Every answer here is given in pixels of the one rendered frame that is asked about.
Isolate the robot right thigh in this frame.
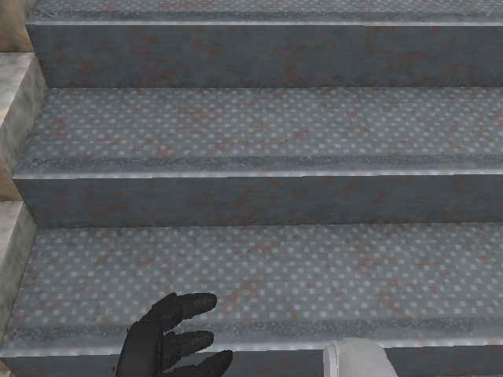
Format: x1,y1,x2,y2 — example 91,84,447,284
323,338,398,377

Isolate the left robot hand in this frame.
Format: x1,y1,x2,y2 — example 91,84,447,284
112,292,233,377

